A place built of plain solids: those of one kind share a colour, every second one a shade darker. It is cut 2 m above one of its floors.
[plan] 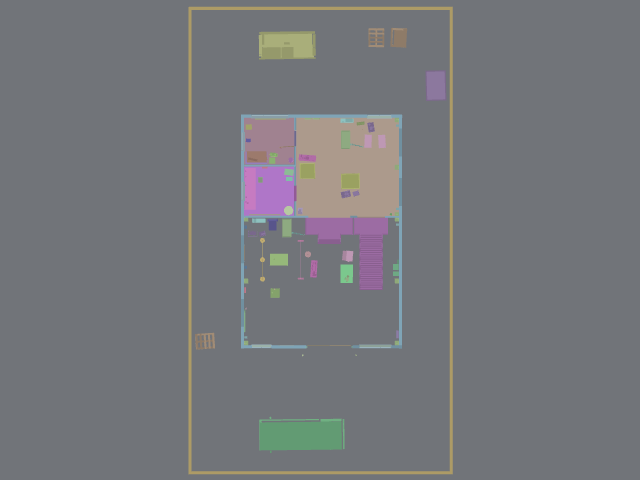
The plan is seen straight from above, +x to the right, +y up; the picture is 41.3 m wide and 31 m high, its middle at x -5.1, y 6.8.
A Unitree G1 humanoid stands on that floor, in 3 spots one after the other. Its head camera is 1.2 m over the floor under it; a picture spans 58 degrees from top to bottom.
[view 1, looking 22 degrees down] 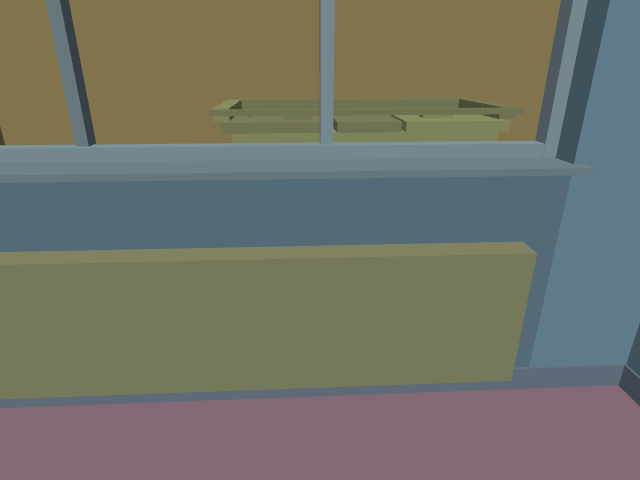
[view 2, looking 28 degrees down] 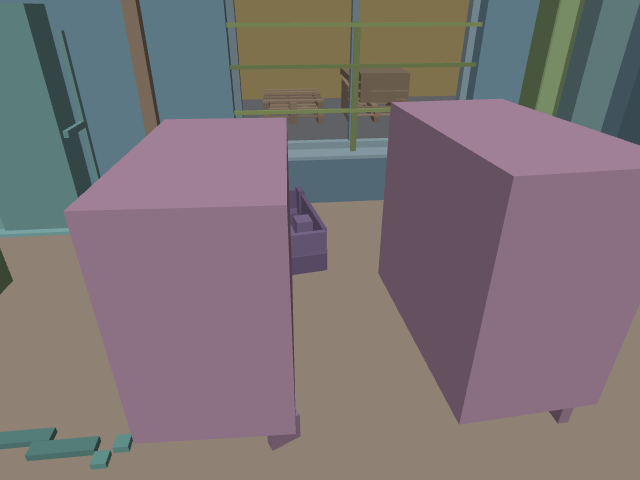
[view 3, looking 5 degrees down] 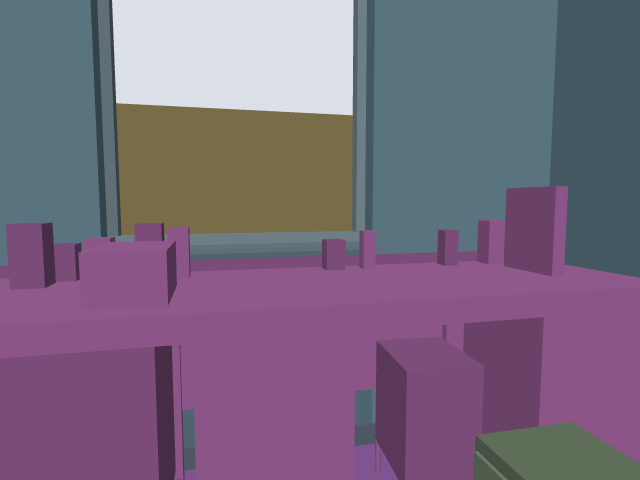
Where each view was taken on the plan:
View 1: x -8.05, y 13.35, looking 87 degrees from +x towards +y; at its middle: wall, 1.46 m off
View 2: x -1.80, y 11.90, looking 84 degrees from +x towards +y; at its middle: euro_bin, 2.18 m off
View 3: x -8.05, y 9.80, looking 166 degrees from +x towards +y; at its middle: window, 2.13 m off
